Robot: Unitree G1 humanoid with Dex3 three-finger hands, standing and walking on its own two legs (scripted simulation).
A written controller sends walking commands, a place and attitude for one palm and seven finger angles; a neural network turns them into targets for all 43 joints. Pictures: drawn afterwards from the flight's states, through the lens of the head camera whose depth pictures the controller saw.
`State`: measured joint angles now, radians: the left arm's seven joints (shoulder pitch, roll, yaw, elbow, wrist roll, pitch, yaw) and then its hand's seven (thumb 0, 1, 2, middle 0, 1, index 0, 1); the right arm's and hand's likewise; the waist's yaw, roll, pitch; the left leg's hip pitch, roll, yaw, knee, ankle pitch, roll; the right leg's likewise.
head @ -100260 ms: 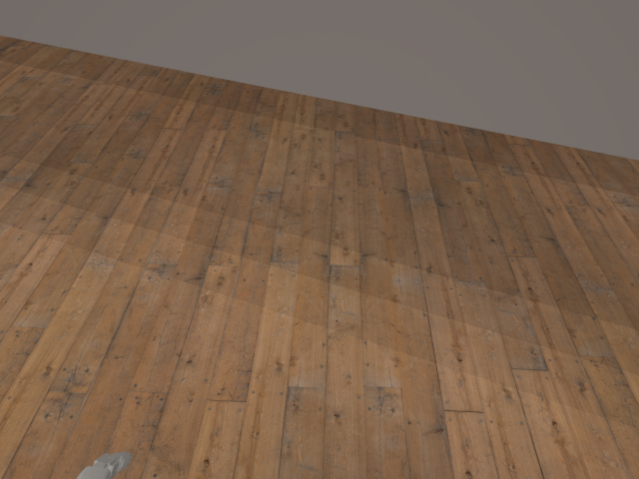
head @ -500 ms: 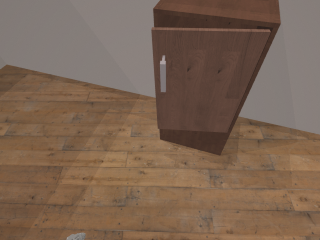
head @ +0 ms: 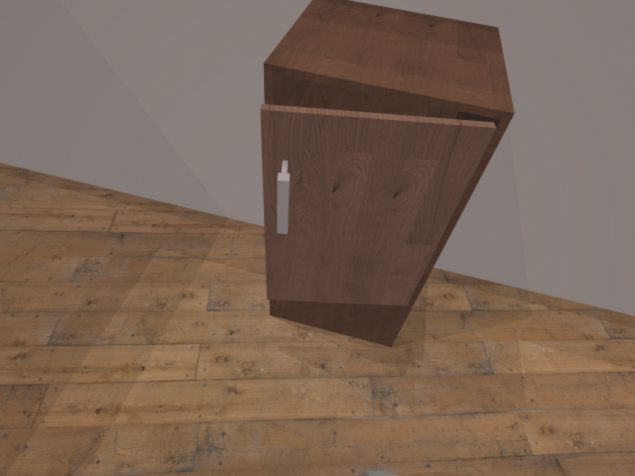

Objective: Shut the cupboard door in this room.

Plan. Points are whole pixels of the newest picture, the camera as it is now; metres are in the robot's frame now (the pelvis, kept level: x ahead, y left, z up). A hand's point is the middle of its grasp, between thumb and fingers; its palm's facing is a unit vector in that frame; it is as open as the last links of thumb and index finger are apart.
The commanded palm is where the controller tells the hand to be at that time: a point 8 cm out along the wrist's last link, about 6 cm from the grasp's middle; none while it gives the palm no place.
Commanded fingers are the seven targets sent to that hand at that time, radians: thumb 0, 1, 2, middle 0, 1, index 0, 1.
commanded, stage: take the last steps up to it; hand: left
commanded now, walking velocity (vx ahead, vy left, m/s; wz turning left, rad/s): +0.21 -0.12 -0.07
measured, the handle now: (283, 197) +0.60 +0.09 -0.04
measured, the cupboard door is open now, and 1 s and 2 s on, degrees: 14 14 14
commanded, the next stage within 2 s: come to a stop and stand still in 0.16 s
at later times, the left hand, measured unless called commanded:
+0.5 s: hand (258, 441) +0.20 +0.09 -0.17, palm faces +0.03 -0.98 -0.21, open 7.2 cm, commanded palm none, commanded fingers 0.00 0.90 0.90 -0.20 -0.30 -0.20 -0.30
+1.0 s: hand out of the picture +0.14 +0.13 -0.18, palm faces +0.03 -0.97 -0.24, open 7.3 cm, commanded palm none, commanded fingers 0.00 0.90 0.90 -0.20 -0.30 -0.20 -0.30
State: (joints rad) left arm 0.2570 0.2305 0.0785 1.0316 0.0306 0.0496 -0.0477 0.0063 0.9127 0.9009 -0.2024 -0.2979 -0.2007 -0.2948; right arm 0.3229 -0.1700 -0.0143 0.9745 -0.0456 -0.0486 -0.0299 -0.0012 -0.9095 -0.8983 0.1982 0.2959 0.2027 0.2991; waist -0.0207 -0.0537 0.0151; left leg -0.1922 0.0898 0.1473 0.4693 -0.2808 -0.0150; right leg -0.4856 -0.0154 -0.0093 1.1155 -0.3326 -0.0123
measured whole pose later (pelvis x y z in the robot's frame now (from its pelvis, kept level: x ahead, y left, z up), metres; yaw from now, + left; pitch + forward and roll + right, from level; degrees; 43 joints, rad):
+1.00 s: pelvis +0.11 -0.07 -0.01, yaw -1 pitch +1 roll +1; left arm 0.25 0.22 0.04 1.05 0.01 0.04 0.02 0.00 0.91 0.90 -0.20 -0.30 -0.20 -0.29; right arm 0.17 -0.16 -0.02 1.00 -0.02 0.02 -0.03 0.00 -0.91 -0.90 0.20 0.30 0.20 0.30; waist 0.01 -0.03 0.04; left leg -0.29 -0.01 0.08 0.49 -0.21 0.03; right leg -0.15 -0.02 0.03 0.49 -0.34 0.01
